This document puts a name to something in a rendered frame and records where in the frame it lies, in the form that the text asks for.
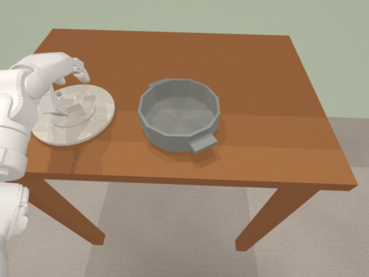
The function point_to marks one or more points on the pot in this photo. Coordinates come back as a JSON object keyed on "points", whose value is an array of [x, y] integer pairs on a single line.
{"points": [[179, 115]]}

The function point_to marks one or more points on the robot left forearm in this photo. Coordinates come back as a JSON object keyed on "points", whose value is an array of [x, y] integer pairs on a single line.
{"points": [[21, 90]]}

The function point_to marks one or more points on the lid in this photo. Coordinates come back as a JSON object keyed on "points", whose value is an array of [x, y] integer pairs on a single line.
{"points": [[97, 111]]}

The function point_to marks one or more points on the left robot upper arm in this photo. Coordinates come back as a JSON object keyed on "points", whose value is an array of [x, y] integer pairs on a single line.
{"points": [[13, 218]]}

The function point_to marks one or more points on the left robot hand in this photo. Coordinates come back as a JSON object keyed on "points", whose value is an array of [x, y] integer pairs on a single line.
{"points": [[56, 66]]}

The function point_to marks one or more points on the table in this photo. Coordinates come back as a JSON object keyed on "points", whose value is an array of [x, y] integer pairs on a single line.
{"points": [[272, 130]]}

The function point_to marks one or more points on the knob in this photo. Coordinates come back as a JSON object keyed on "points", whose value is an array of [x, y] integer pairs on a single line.
{"points": [[70, 103]]}

